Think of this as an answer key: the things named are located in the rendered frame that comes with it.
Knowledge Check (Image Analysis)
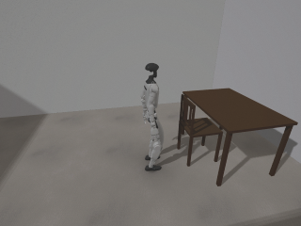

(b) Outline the robot left hand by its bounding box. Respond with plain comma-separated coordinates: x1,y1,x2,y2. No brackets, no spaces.
142,112,147,123

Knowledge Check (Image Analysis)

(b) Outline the left robot forearm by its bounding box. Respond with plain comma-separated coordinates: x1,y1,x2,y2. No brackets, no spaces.
141,98,148,113

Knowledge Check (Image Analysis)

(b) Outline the robot head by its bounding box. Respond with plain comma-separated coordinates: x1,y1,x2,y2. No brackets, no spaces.
145,63,159,84

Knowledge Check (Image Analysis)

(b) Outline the robot right upper arm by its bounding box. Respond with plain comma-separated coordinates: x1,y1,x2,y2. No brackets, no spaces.
147,84,158,109

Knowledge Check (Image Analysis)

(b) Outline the table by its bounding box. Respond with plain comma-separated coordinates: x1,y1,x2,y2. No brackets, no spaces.
181,88,298,186

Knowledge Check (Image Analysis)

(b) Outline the chair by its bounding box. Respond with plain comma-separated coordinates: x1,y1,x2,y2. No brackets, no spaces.
177,94,223,167

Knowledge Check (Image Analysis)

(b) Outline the robot left upper arm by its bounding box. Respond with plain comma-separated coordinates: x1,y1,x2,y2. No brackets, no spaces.
140,78,148,100

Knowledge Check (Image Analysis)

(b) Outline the robot left shin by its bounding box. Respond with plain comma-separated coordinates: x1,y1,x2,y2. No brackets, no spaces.
149,139,158,157

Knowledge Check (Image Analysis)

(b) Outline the right robot forearm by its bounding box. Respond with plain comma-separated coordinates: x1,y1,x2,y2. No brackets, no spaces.
148,105,156,128

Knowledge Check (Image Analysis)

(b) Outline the robot right hand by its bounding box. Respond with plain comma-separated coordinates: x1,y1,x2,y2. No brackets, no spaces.
150,127,160,141

